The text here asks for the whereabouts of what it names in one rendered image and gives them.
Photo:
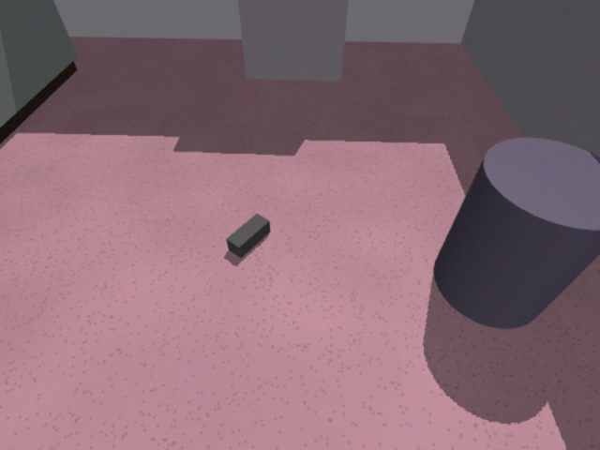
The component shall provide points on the carton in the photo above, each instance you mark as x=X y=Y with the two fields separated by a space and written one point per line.
x=248 y=235

